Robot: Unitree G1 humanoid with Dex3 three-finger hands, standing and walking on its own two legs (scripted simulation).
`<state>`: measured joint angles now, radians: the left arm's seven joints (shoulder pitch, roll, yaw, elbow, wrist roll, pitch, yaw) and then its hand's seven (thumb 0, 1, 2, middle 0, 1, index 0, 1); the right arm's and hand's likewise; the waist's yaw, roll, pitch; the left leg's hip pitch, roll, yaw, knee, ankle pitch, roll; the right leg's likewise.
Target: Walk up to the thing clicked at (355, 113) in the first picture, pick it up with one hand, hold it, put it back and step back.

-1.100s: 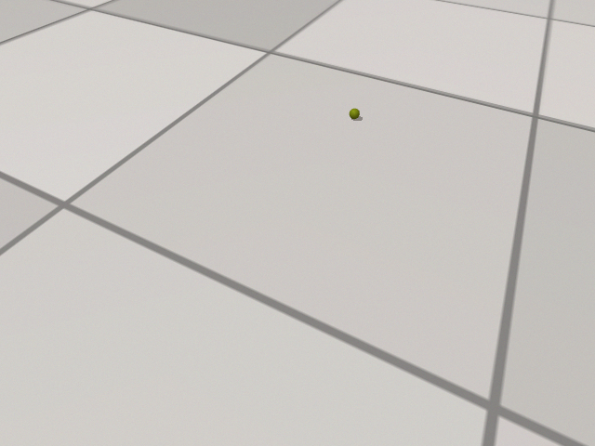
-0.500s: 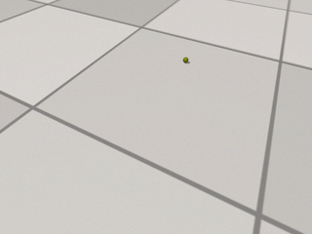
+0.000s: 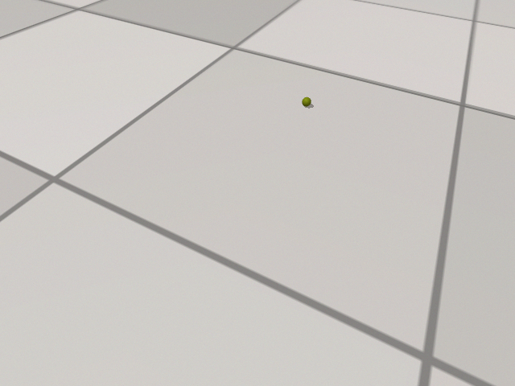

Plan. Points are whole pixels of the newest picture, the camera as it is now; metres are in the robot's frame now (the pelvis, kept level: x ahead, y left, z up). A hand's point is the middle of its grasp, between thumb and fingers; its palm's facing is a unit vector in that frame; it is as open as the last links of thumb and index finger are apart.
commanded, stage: stand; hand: left
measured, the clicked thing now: (306, 101) +2.10 -0.32 -0.75
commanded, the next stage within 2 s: walk up in 0.02 s
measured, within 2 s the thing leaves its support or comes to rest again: neither
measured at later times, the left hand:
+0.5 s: hand out of the picture +0.17 +0.35 -0.15, palm faces +0.28 -0.93 -0.25, open 7.4 cm
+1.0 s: hand (137, 293) +0.34 +0.25 -0.13, palm faces +0.54 -0.77 -0.35, open 7.3 cm
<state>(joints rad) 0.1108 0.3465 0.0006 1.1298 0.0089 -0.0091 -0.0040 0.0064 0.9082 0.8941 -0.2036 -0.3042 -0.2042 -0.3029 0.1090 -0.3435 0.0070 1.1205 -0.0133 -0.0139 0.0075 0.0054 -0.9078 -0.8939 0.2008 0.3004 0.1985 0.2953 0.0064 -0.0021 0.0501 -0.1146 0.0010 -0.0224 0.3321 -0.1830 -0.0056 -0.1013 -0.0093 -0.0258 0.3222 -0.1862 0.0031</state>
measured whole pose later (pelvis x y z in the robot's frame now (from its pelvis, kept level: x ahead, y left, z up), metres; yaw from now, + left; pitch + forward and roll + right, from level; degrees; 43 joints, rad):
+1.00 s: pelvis +0.42 -0.03 -0.01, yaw +32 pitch +0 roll +2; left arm 0.20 0.41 0.08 0.88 0.03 -0.02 -0.11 0.01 0.91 0.89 -0.21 -0.30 -0.21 -0.30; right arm 0.27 -0.47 -0.05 0.95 0.00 -0.10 -0.03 0.01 -0.91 -0.89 0.20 0.30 0.20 0.30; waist 0.10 -0.03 0.01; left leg -0.55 0.03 0.04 1.20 -0.38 0.08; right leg -0.25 -0.10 -0.13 0.54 -0.30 -0.01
